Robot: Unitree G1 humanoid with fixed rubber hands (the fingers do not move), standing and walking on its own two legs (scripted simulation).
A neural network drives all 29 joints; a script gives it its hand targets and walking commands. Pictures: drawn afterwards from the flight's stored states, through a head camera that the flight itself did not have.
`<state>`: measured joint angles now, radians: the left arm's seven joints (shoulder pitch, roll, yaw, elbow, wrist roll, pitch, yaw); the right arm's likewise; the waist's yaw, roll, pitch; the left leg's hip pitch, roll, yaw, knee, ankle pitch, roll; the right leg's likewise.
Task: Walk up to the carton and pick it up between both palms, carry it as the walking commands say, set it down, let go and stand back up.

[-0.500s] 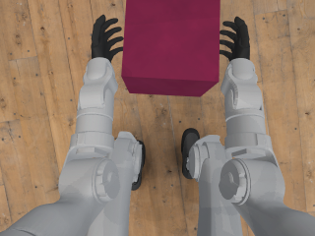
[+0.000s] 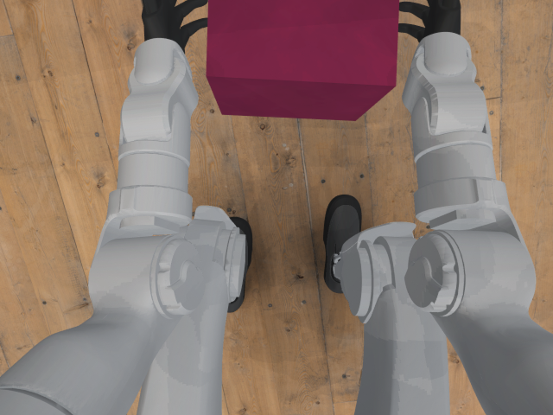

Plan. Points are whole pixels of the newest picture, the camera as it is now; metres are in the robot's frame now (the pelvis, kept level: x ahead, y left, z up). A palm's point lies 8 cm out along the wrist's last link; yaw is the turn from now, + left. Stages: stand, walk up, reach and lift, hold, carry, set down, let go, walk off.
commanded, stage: set down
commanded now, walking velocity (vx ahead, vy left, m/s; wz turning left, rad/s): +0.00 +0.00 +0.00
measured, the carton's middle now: out of the picture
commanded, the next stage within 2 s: none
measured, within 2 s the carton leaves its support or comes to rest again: neither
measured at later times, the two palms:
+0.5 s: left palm (171, 17) +0.53 +0.15 -0.21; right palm (423, 29) +0.54 -0.15 -0.22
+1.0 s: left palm (165, 21) +0.53 +0.17 -0.22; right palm (417, 29) +0.54 -0.14 -0.23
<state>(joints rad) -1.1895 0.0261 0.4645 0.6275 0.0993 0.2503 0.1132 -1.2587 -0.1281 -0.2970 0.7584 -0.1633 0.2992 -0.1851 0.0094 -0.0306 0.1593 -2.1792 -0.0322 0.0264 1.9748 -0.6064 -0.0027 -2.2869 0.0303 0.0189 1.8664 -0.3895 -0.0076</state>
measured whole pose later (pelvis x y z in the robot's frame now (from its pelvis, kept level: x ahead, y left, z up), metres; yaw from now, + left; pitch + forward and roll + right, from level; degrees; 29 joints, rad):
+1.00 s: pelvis -0.01 +0.00 -0.05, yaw +0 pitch +39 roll +1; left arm -1.40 0.19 0.40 0.88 0.12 0.22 0.03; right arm -1.45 -0.26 -0.25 1.06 -0.04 0.18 -0.05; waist 0.01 -0.06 0.32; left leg -2.22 -0.04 0.03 2.18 -0.64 0.00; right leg -2.34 0.03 0.01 2.06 -0.41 -0.01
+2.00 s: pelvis -0.01 +0.00 -0.06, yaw +1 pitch +37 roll +1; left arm -1.43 0.25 0.34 0.97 0.08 0.20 -0.01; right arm -1.51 -0.28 -0.28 1.19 -0.04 0.13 -0.02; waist 0.01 -0.06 0.39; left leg -2.22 -0.06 0.03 2.20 -0.63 0.00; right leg -2.32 0.02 0.01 2.08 -0.41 -0.01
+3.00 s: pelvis -0.01 +0.00 -0.06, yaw +1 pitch +32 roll +1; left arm -1.49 0.38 0.10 0.99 -0.21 0.11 0.13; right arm -1.54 -0.42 -0.14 1.09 0.17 0.06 -0.13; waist 0.01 -0.02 0.52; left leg -2.14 -0.06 0.03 2.25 -0.66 0.00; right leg -2.25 0.00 0.01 2.14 -0.44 -0.01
